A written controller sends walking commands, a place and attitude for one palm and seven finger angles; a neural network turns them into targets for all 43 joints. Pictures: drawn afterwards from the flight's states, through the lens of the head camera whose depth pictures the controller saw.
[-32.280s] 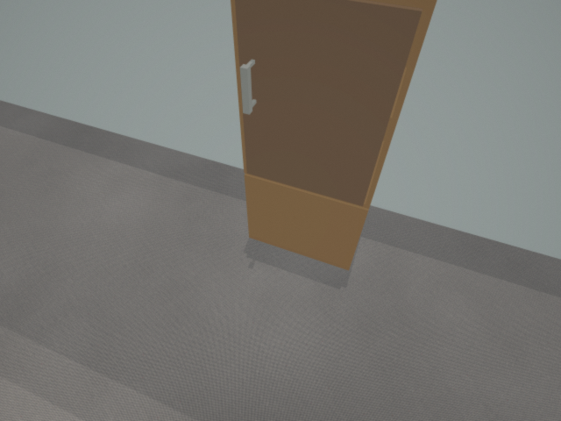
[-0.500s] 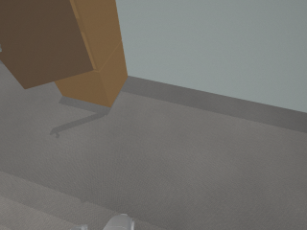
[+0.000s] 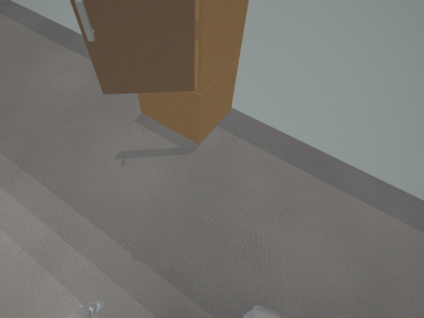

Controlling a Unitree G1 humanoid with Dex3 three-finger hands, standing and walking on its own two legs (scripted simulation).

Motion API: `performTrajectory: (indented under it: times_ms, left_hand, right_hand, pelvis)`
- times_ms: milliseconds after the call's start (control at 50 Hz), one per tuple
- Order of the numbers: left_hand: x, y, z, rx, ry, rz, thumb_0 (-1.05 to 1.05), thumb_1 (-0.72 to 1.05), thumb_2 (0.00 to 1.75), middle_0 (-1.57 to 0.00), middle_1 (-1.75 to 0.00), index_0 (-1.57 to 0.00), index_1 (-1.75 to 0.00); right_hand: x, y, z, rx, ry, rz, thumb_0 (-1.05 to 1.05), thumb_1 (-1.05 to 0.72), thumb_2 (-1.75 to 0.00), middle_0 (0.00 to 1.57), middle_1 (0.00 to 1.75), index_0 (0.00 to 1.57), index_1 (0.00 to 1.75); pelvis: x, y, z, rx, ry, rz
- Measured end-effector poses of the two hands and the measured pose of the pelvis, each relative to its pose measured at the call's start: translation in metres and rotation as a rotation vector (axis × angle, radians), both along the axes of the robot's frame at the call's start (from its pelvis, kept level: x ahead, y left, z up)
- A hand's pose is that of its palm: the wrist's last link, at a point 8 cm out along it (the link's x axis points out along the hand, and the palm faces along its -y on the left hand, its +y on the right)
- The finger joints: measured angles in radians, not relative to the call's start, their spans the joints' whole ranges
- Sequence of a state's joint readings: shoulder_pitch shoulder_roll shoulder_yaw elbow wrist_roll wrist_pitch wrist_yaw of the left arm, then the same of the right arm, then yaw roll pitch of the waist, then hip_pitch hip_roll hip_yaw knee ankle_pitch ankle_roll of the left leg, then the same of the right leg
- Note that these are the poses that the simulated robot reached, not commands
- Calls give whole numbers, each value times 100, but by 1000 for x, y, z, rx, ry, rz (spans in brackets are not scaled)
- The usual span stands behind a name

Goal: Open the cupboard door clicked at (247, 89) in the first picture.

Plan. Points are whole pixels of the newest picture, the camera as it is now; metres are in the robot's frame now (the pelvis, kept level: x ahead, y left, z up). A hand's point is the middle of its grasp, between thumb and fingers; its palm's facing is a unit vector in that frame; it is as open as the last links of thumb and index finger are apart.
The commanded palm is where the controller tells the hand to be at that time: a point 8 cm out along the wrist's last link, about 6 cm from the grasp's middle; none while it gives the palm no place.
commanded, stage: turn to face it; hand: left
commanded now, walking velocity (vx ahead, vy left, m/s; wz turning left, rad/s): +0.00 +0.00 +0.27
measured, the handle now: (86, 18) +1.00 +0.51 +0.01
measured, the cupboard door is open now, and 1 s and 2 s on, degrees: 41 41 41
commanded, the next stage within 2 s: take the last steps up to it in 0.20 s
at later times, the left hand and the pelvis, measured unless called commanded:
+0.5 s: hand out of the picture +0.00 +0.17 -0.17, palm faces +0.24 -0.95 -0.21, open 7.3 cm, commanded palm none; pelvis +0.02 -0.02 +0.00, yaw +11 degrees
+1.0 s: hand (113, 278) +0.21 +0.23 -0.17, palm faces +0.17 -0.97 -0.17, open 7.4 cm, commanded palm none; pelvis +0.13 +0.04 -0.01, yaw +11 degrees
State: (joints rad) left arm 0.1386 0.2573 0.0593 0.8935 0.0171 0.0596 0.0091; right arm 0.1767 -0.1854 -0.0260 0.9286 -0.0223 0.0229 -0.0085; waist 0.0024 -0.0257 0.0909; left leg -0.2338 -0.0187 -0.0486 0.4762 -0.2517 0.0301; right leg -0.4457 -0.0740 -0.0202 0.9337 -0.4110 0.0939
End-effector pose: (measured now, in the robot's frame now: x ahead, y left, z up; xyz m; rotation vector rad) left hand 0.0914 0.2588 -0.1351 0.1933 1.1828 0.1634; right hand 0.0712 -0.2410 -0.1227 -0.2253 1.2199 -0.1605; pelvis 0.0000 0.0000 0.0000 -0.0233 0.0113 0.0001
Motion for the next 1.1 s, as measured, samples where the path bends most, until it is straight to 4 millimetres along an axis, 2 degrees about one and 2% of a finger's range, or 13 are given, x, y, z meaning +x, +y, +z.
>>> performTrajectory:
  times_ms: [140, 200, 280, 360, 460, 580, 640, 680, 740, 860, 960, 1060, 1100]
  left_hand:
    - [8, -38, 3, 21, -58, 5, 0, 91, 90, -20, -30, -20, -30]
    - [-7, -52, 6, 23, -37, 16, 0, 91, 90, -20, -30, -20, -30]
    - [-32, -64, 9, 5, 10, 67, 0, 90, 90, -20, -30, -21, -30]
    - [-57, -63, 7, -3, 47, 131, 0, 92, 90, -20, -30, -21, -30]
    - [-94, -52, 0, -29, 96, 217, 0, 92, 90, -20, -30, -21, -30]
    - [-144, -26, -22, -72, 208, 319, 0, 91, 90, -20, -30, -21, -30]
    - [-148, -12, -27, -79, 268, 320, 0, 91, 90, -20, -30, -20, -30]
    - [-135, -3, -23, -79, 261, 309, 0, 91, 90, -20, -30, -20, -30]
    - [-101, 9, -16, -79, 196, 292, 1, 91, 90, -20, -30, -20, -30]
    - [-15, 23, -5, -71, 53, 249, 0, 91, 90, -20, -30, -20, -30]
    - [64, 21, -2, -63, -14, 174, 0, 91, 90, -19, -30, -20, -30]
    - [147, 12, -6, -46, -96, 102, 0, 91, 90, -20, -30, -20, -30]
    - [167, 7, -7, -39, -139, 109, 0, 91, 90, -20, -30, -20, -30]
  right_hand:
    - [-17, -26, -30, 56, 67, -22, 0, -90, -90, 20, 30, 20, 30]
    - [-17, -38, -35, 60, 93, -23, 0, -91, -90, 20, 30, 20, 30]
    - [-12, -47, -28, 54, 117, -3, 1, -91, -90, 20, 30, 20, 30]
    - [-1, -47, -19, 39, 129, 38, 1, -91, -90, 20, 30, 19, 30]
    - [28, -31, -12, 24, 111, 128, 1, -91, -90, 19, 30, 19, 30]
    - [80, 13, -9, 3, -3, 230, 1, -91, -90, 20, 30, 19, 30]
    - [89, 32, -6, 1, -51, 234, 0, -91, -90, 20, 30, 19, 30]
    - [84, 41, -4, 4, -48, 223, 0, -91, -90, 20, 30, 20, 30]
    - [69, 52, -4, 16, 9, 208, 0, -91, -90, 20, 30, 20, 30]
    - [31, 61, -11, 44, 177, 150, 0, -91, -90, 20, 30, 20, 30]
    - [10, 60, -17, 64, 296, 71, 0, -91, -90, 20, 30, 20, 30]
    - [6, 53, -30, 82, 410, 5, 0, -91, -90, 20, 30, 20, 30]
    - [17, 48, -35, 87, 444, -2, 0, -91, -90, 20, 30, 20, 30]
  pelvis:
    - [5, -30, -13, 37, 1, 36]
    - [4, -36, -11, 32, -11, 65]
    - [6, -41, -3, 43, -16, 101]
    - [9, -43, 1, 52, -12, 133]
    - [13, -32, 2, 51, -9, 170]
    - [25, -1, -11, 32, -8, 207]
    - [32, 13, -12, 35, -17, 197]
    - [39, 20, -8, 28, -20, 201]
    - [51, 28, -1, 23, -24, 213]
    - [82, 38, 3, 28, -26, 221]
    - [116, 39, -3, 40, -26, 207]
    - [162, 30, -18, 50, -29, 199]
    - [176, 26, -23, 47, -40, 205]
